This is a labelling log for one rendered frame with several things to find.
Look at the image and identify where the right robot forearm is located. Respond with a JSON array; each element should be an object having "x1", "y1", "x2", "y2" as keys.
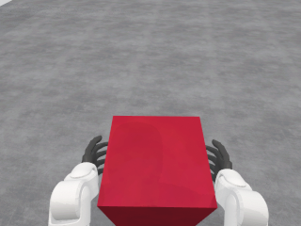
[{"x1": 214, "y1": 169, "x2": 269, "y2": 226}]

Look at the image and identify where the left robot forearm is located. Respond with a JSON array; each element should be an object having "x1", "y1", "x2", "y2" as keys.
[{"x1": 48, "y1": 162, "x2": 99, "y2": 226}]

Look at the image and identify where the left robot hand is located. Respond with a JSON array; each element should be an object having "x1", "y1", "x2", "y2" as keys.
[{"x1": 81, "y1": 136, "x2": 108, "y2": 175}]

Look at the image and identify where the carton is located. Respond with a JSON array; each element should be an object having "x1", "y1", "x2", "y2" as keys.
[{"x1": 97, "y1": 116, "x2": 218, "y2": 226}]

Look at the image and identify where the right robot hand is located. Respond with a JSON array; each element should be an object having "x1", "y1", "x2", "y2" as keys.
[{"x1": 205, "y1": 139, "x2": 232, "y2": 183}]

